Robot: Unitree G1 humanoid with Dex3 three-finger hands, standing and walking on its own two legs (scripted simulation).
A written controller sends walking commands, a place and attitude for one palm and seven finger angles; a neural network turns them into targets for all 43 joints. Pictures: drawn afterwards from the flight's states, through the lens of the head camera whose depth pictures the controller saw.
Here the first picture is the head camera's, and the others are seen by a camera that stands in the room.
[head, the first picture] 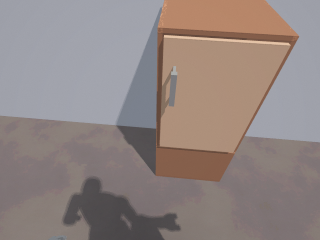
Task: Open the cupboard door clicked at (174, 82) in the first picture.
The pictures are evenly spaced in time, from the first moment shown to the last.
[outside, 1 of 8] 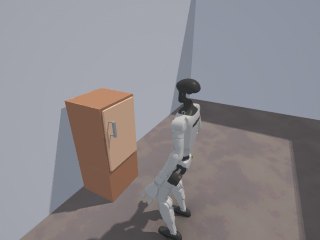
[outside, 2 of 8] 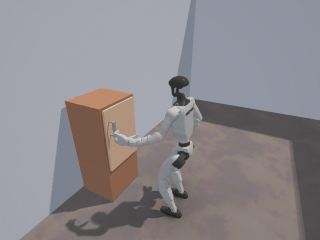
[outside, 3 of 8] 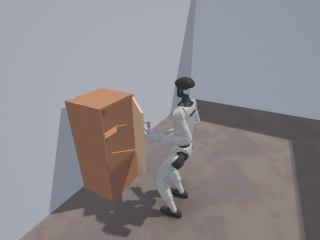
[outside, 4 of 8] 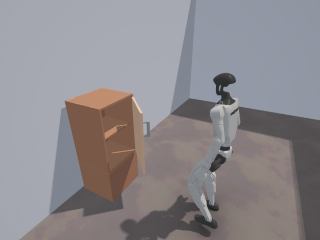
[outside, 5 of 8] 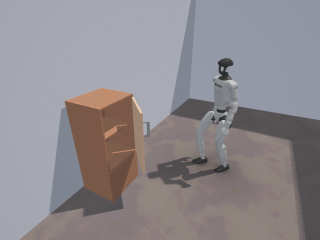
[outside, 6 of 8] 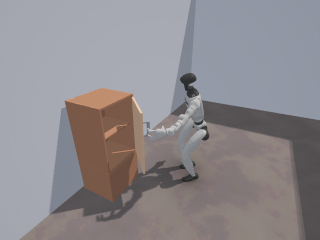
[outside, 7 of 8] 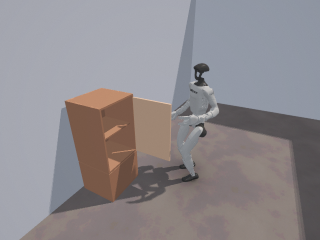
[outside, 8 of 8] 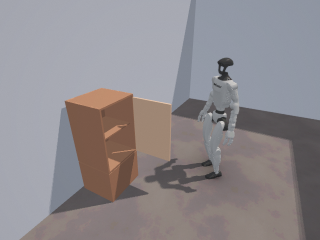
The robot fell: no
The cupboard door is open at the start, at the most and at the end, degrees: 0 91 90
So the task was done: yes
